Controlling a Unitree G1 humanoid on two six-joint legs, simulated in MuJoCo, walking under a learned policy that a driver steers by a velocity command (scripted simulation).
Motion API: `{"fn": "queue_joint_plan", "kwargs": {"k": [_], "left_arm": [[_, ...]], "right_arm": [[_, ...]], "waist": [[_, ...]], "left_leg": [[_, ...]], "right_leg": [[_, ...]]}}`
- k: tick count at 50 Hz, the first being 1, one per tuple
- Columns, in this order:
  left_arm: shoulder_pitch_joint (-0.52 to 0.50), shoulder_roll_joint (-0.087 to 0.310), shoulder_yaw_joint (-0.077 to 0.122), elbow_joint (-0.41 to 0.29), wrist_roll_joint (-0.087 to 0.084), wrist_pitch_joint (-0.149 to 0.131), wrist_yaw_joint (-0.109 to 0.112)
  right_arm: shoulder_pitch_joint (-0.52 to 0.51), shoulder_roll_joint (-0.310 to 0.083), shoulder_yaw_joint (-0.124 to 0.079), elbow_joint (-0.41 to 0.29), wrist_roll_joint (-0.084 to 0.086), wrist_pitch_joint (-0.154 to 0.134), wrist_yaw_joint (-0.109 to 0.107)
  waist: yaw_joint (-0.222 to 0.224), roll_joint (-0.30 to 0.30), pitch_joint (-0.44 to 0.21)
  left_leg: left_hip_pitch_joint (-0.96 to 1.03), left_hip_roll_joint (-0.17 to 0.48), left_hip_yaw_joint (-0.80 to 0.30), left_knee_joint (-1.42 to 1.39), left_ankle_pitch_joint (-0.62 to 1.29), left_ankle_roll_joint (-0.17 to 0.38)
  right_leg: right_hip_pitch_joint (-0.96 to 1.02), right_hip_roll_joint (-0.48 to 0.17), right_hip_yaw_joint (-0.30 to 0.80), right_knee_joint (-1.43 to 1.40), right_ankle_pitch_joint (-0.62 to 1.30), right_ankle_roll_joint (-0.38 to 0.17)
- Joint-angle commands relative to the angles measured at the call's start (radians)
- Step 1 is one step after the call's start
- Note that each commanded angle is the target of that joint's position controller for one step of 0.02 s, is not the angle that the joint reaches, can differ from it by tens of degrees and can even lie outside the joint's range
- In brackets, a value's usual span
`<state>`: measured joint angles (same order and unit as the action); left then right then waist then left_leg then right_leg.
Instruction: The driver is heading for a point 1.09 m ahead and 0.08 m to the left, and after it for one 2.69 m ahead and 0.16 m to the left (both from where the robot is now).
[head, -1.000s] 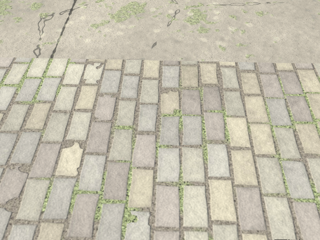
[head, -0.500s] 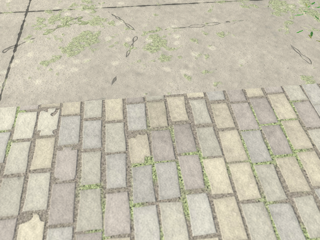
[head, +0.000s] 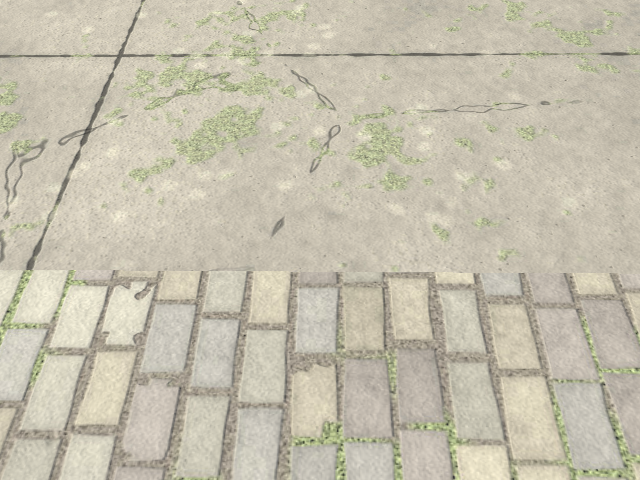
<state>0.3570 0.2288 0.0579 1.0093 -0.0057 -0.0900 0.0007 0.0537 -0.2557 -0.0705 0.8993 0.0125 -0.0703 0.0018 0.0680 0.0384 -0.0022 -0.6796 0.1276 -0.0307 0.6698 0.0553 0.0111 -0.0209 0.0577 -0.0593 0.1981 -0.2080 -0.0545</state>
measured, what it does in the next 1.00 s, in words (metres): walks ahead: left foot, then right foot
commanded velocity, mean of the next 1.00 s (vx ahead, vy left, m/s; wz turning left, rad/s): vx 0.50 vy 0.00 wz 0.00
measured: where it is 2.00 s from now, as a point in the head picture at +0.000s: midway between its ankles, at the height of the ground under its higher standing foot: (355, 237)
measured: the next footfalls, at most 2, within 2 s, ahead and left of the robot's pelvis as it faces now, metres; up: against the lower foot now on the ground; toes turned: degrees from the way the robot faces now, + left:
left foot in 0.16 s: +0.28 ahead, +0.15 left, +0.00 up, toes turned +3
right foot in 0.72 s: +0.60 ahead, -0.09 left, +0.00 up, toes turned -3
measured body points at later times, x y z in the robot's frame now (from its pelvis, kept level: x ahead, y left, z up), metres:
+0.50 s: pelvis +0.28 +0.07 +0.00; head +0.30 +0.07 +0.45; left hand +0.44 +0.33 -0.12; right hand +0.28 -0.20 -0.14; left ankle +0.24 +0.15 -0.75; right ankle +0.44 -0.12 -0.68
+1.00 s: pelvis +0.57 -0.01 +0.00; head +0.59 -0.02 +0.45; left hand +0.59 +0.26 -0.13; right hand +0.70 -0.28 -0.12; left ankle +0.68 +0.18 -0.67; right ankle +0.56 -0.09 -0.75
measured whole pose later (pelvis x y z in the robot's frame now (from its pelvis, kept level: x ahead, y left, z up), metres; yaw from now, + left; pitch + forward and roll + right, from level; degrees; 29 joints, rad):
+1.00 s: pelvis +0.57 -0.01 +0.00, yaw +0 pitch +1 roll -1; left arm 0.31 0.23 0.06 1.00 0.01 -0.09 -0.01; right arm 0.14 -0.28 -0.08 0.92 0.01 -0.07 -0.01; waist 0.04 0.04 0.01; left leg -0.67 0.14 -0.04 0.95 -0.14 0.02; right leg -0.13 0.06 -0.07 0.27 -0.16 -0.08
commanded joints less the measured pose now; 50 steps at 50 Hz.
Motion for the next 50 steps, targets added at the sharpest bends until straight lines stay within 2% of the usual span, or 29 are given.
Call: {"fn": "queue_joint_plan", "kwargs": {"k": [1,5,7,8,9,10,11,12,13,14,15,16,20,22,26,31,34,35,36,37,38,39,40,41,42,43,45,47,50], "left_arm": [[0.037,0.164,0.032,-0.021,-0.008,-0.003,0.007],[0.048,0.184,0.043,-0.002,-0.013,0.018,0.013],[0.002,0.195,0.046,-0.011,-0.015,0.027,0.016],[-0.006,0.169,0.036,-0.019,-0.012,0.031,0.016],[0.012,0.132,0.019,-0.044,0.011,0.03,0.017],[0.129,0.002,-0.016,-0.042,0.003,0.005,0.004],[0.047,0.115,0.009,-0.039,-0.021,-0.017,-0.001],[-0.048,0.157,0.02,-0.069,-0.041,-0.031,-0.004],[-0.093,0.152,0.021,-0.076,-0.038,-0.033,0.003],[-0.112,0.146,0.029,-0.077,-0.023,-0.027,0.01],[-0.089,0.13,0.031,-0.073,-0.019,-0.014,0.011],[-0.072,0.108,0.03,-0.069,-0.018,-0.002,0.011],[-0.164,0.095,0.032,-0.103,-0.004,0.019,0.016],[-0.224,0.089,0.031,-0.122,0.001,0.016,0.011],[-0.358,0.066,0.017,-0.157,-0.006,0.009,-0.004],[-0.473,0.076,0.006,-0.208,-0.015,-0.002,-0.032],[-0.397,0.122,0.022,-0.201,-0.017,-0.01,-0.042],[-0.285,0.151,0.039,-0.169,-0.013,-0.011,-0.04],[-0.105,0.204,0.065,-0.113,-0.007,-0.011,-0.033],[0.052,0.297,0.088,-0.084,0.012,-0.008,-0.025],[0.088,0.284,0.078,-0.069,0.0,-0.003,-0.029],[0.041,0.21,0.054,-0.076,-0.01,-0.005,-0.028],[-0.054,0.178,0.043,-0.098,-0.01,-0.008,-0.025],[-0.128,0.15,0.034,-0.112,0.001,-0.009,-0.026],[-0.171,0.122,0.025,-0.118,0.013,-0.013,-0.029],[-0.187,0.102,0.019,-0.115,0.02,-0.016,-0.032],[-0.169,0.113,0.02,-0.101,0.013,-0.02,-0.03],[-0.133,0.146,0.027,-0.087,0.013,-0.022,-0.017],[-0.085,0.156,0.027,-0.07,0.009,-0.015,0.0]], "right_arm": [[-0.129,-0.038,0.004,-0.08,0.006,-0.014,0.015],[-0.149,-0.068,0.001,-0.107,0.011,-0.027,0.037],[-0.007,-0.114,-0.023,-0.071,0.007,-0.031,0.036],[0.168,-0.164,-0.049,-0.015,0.003,-0.03,0.03],[0.352,-0.245,-0.07,0.021,-0.009,-0.027,0.019],[0.379,-0.28,-0.071,0.04,-0.008,-0.024,0.028],[0.352,-0.185,-0.044,0.029,0.001,-0.026,0.029],[0.266,-0.146,-0.032,0.011,0.002,-0.031,0.025],[0.188,-0.126,-0.023,-0.007,-0.006,-0.033,0.025],[0.141,-0.099,-0.016,-0.012,-0.017,-0.035,0.027],[0.125,-0.078,-0.009,-0.01,-0.027,-0.038,0.029],[0.129,-0.071,-0.007,-0.004,-0.026,-0.04,0.03],[0.194,-0.126,-0.018,0.024,-0.018,-0.042,0.009],[0.223,-0.128,-0.017,0.034,-0.016,-0.036,-0.002],[0.286,-0.132,-0.015,0.057,-0.006,-0.03,-0.009],[0.361,-0.146,-0.023,0.1,0.002,-0.008,-0.013],[0.328,-0.169,-0.033,0.098,0.005,0.006,-0.018],[0.303,-0.167,-0.032,0.092,0.008,0.011,-0.019],[0.297,-0.139,-0.021,0.081,0.003,0.014,-0.02],[0.379,-0.062,0.004,0.059,-0.013,0.004,-0.014],[0.423,0.001,0.026,0.071,-0.01,-0.021,-0.005],[0.326,-0.104,-0.001,0.056,0.019,-0.04,0.001],[0.241,-0.132,-0.008,0.028,0.034,-0.051,0.001],[0.2,-0.13,-0.011,0.023,0.026,-0.052,-0.007],[0.2,-0.119,-0.018,0.026,0.015,-0.042,-0.012],[0.226,-0.097,-0.019,0.032,0.012,-0.028,-0.014],[0.241,-0.062,-0.017,0.035,0.009,-0.008,-0.016],[0.179,-0.069,-0.02,0.012,0.0,0.0,-0.02],[0.084,-0.063,-0.02,-0.019,-0.008,-0.004,-0.014]], "waist": [[0.008,-0.094,0.083],[-0.015,-0.114,0.081],[-0.103,-0.135,-0.006],[-0.175,-0.113,-0.112],[-0.219,0.031,-0.267],[-0.143,0.288,-0.377],[-0.177,0.169,-0.318],[-0.166,0.124,-0.185],[-0.134,0.033,-0.114],[-0.106,0.012,-0.06],[-0.073,0.033,-0.052],[-0.06,0.042,-0.046],[-0.063,0.01,0.016],[-0.076,0.01,0.028],[-0.118,0.017,0.058],[-0.145,0.023,0.096],[-0.082,0.056,0.044],[-0.018,0.06,-0.023],[0.053,0.036,-0.137],[0.051,-0.135,-0.303],[0.033,-0.305,-0.404],[0.048,-0.23,-0.3],[0.029,-0.184,-0.169],[-0.001,-0.111,-0.096],[-0.037,-0.105,-0.049],[-0.067,-0.122,-0.042],[-0.086,-0.122,-0.022],[-0.081,-0.101,0.011],[-0.06,-0.091,0.031]], "left_leg": [[0.012,-0.03,0.032,-0.09,0.037,0.003],[0.041,-0.051,0.035,-0.157,-0.087,0.046],[0.263,-0.11,0.086,-0.184,-0.125,0.081],[0.509,-0.116,0.084,-0.173,-0.103,0.112],[0.822,0.091,-0.163,-0.153,-0.095,0.179],[1.093,0.276,-0.641,-0.307,-0.309,0.33],[1.051,0.241,-0.652,-0.364,-0.424,0.288],[0.922,0.212,-0.505,-0.379,-0.385,0.245],[0.774,0.179,-0.397,-0.405,-0.284,0.226],[0.651,0.148,-0.316,-0.435,-0.202,0.219],[0.579,0.125,-0.265,-0.462,-0.162,0.211],[0.545,0.112,-0.234,-0.488,-0.148,0.214],[0.521,0.108,-0.151,-0.553,-0.07,0.23],[0.542,0.09,-0.105,-0.559,-0.037,0.214],[0.558,0.054,-0.025,-0.566,-0.04,0.182],[0.722,0.12,-0.029,-0.5,0.001,0.177],[0.777,0.14,-0.023,-0.389,0.251,0.147],[0.759,0.11,0.007,-0.263,0.411,0.128],[0.652,0.053,0.047,-0.051,0.401,0.097],[0.299,-0.058,0.093,0.331,0.054,0.036],[0.059,-0.192,-0.013,0.56,-0.633,0.01],[-0.056,-0.13,-0.09,0.661,-0.627,0.032],[-0.097,-0.076,-0.056,0.651,-0.53,0.048],[-0.056,-0.031,-0.034,0.6,-0.436,0.05],[0.004,0.001,-0.035,0.543,-0.379,0.049],[0.065,0.02,-0.041,0.511,-0.346,0.049],[0.088,0.032,-0.032,0.446,-0.319,0.037],[0.025,0.038,-0.027,0.354,-0.234,0.016],[-0.027,0.03,-0.018,0.182,-0.068,-0.005]], "right_leg": [[-0.026,-0.271,0.114,-0.07,0.212,-0.14],[0.096,-0.33,0.127,0.019,0.332,-0.118],[0.093,-0.303,0.092,0.178,0.625,-0.088],[0.012,-0.247,0.051,0.377,0.665,-0.059],[-0.214,-0.177,0.003,0.716,0.337,-0.02],[-0.584,0.008,0.068,1.015,-0.344,0.029],[-0.695,-0.047,0.184,1.124,-0.371,0.009],[-0.754,-0.096,0.16,1.129,-0.279,-0.009],[-0.714,-0.149,0.134,1.087,-0.183,-0.009],[-0.67,-0.179,0.128,1.028,-0.125,-0.005],[-0.606,-0.204,0.137,0.992,-0.088,-0.006],[-0.576,-0.21,0.134,0.96,-0.076,-0.002],[-0.665,-0.224,0.119,0.783,0.054,0.035],[-0.691,-0.217,0.111,0.671,0.167,0.048],[-0.639,-0.172,0.064,0.457,0.321,0.048],[-0.67,-0.147,0.061,0.339,0.248,0.022],[-0.527,-0.104,0.031,0.305,0.139,-0.02],[-0.366,-0.068,0.0,0.286,0.143,-0.043],[-0.1,-0.084,0.022,0.31,0.171,-0.077],[0.304,-0.334,0.374,0.322,0.122,-0.2],[0.455,-0.46,0.757,0.154,-0.038,-0.285],[0.385,-0.421,0.702,0.116,-0.141,-0.236],[0.235,-0.393,0.563,0.093,-0.1,-0.198],[0.08,-0.359,0.461,0.059,-0.023,-0.181],[-0.041,-0.325,0.383,0.026,0.047,-0.168],[-0.109,-0.302,0.337,-0.004,0.07,-0.162],[-0.165,-0.288,0.277,-0.05,0.109,-0.174],[-0.164,-0.287,0.24,-0.079,0.163,-0.183],[-0.127,-0.266,0.178,-0.088,0.23,-0.163]]}}
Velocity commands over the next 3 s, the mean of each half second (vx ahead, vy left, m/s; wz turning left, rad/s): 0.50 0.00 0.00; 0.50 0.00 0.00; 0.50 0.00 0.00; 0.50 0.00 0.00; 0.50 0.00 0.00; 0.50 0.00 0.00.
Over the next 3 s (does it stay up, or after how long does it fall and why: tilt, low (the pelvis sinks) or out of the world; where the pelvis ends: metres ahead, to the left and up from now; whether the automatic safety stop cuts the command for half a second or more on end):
stays up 1.74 0.00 -0.02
